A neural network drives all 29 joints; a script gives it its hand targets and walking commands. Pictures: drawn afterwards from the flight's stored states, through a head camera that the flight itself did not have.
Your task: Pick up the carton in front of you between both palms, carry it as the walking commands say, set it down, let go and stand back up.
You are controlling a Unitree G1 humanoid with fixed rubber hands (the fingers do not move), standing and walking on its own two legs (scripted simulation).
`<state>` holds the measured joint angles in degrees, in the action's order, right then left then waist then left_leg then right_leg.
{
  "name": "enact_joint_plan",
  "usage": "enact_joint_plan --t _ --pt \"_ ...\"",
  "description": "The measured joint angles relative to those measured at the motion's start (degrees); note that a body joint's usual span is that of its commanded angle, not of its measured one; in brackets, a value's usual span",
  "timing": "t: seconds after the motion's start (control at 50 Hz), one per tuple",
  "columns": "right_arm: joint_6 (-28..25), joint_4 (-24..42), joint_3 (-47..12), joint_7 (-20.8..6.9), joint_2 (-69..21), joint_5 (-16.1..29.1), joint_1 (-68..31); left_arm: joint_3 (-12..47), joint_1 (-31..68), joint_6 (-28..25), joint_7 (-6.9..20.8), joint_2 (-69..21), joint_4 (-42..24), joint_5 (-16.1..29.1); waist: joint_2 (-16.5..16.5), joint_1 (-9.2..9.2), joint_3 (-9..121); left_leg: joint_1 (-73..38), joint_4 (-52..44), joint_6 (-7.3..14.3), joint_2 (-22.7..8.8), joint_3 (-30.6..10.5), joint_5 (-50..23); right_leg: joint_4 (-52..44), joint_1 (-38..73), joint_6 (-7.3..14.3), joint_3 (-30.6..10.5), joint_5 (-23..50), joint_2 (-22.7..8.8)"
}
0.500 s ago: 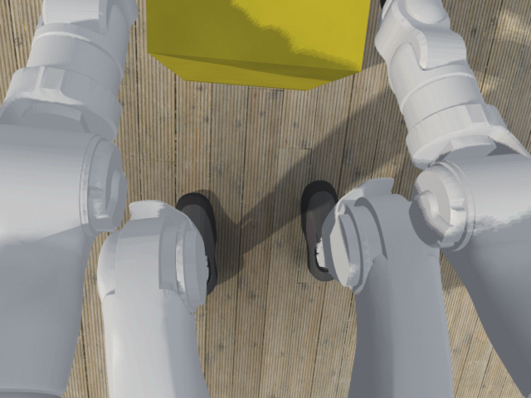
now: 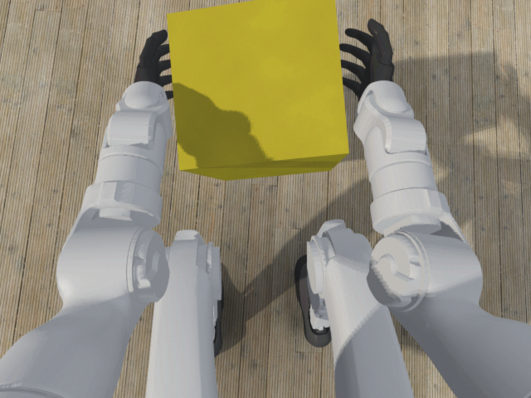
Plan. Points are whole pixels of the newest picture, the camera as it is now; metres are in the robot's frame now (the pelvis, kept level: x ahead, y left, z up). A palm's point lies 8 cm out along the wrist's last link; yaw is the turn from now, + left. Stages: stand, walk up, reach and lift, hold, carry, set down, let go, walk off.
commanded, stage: reach and lift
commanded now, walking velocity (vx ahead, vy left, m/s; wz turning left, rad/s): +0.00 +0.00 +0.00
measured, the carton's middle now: (265, 109) +0.52 -0.01 -0.14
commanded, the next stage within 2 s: none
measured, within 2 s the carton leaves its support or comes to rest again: neither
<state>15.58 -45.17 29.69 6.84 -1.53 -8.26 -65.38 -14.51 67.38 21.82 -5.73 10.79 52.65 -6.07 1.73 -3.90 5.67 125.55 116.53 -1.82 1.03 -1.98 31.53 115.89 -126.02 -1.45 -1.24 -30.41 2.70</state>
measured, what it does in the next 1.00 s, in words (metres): rises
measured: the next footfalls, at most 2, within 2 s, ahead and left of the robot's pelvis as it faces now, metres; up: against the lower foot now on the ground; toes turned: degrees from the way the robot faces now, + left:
none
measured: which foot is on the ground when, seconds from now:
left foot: down 0.00-1.00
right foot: down 0.00-1.00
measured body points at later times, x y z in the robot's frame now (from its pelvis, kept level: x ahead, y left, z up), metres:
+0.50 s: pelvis +0.03 +0.01 +0.13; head +0.24 +0.01 +0.52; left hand +0.50 +0.13 +0.07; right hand +0.48 -0.16 +0.07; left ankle +0.11 +0.13 -0.38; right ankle +0.12 -0.12 -0.38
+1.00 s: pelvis +0.07 +0.00 +0.27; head +0.17 -0.01 +0.71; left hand +0.45 +0.14 +0.24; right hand +0.44 -0.16 +0.25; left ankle +0.11 +0.13 -0.38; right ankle +0.12 -0.12 -0.38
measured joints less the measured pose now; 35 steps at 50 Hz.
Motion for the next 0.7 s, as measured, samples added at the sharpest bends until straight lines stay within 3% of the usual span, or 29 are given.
enact_joint_plan --t 0.1,0.2,0.36,0.54,0.62,0.7 --pt "1.8 3.0 2.2 -0.1 -2.1 -3.2 2.8 -6.2 2.0 -0.3 1.7 -2.8 0.5 -5.3 -0.2 2.00 2.5 -3.7 -5.5 0.2 1.1 0.0 -1.4 -5.9 3.5 -0.5 -0.7 1.8 0.8" --pt "3.8 5.1 3.9 -0.6 -3.4 -7.7 4.2 -8.9 1.0 0.1 2.2 -5.1 -1.4 -8.1 -1.3 1.71 3.8 -7.2 -10.9 0.2 2.5 -0.1 -2.4 -11.3 7.3 -1.0 -1.4 2.6 0.7" --pt "5.5 10.9 2.2 -2.8 -3.2 -6.5 11.7 -8.2 -8.1 -1.2 -0.1 -11.1 -7.7 -7.5 -2.1 0.34 8.0 -13.0 -17.5 1.1 2.6 0.0 -2.0 -18.0 13.4 -1.2 -1.7 2.1 0.2" --pt "4.5 12.5 -4.8 -0.8 -3.3 0.5 19.7 -4.8 -18.6 0.0 -0.7 -12.3 -15.5 -4.6 -0.2 3.00 9.8 -23.7 -24.6 1.1 1.6 0.9 -1.1 -24.3 23.1 -0.7 -2.8 1.5 0.8" --pt "4.4 10.4 -5.6 -0.4 -4.4 -1.9 20.7 -6.2 -20.7 0.5 0.1 -12.2 -14.6 -4.3 -1.0 3.63 10.8 -29.8 -27.7 0.8 2.2 0.1 -0.7 -27.1 29.4 -0.1 -2.2 0.5 0.1" --pt "6.0 11.4 -5.8 -0.5 -6.4 -5.1 23.6 -7.2 -24.9 0.2 0.9 -13.0 -14.6 -4.7 -1.8 2.23 11.3 -36.8 -32.9 0.5 2.3 -1.1 -1.3 -32.6 36.8 0.4 -1.2 1.0 -0.3"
